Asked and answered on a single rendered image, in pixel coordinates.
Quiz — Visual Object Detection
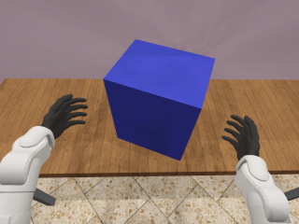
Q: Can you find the carton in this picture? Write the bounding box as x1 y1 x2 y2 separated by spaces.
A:
103 39 216 161

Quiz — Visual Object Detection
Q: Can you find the table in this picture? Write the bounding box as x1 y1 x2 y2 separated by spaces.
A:
0 78 299 206

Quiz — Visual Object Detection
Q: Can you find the robot right forearm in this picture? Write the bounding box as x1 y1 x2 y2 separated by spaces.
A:
234 155 293 224

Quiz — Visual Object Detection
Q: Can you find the robot right hand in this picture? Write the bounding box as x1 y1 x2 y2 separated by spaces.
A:
221 115 261 161

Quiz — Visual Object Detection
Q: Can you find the robot left hand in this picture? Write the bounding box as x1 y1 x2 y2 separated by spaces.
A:
40 93 88 139

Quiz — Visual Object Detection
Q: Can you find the robot left forearm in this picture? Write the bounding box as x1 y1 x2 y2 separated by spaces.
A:
0 126 55 224

